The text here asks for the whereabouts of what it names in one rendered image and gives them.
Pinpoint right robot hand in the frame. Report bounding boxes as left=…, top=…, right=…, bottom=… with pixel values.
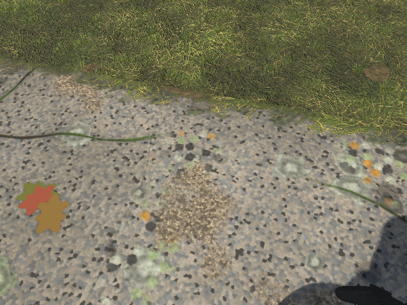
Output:
left=335, top=284, right=407, bottom=305

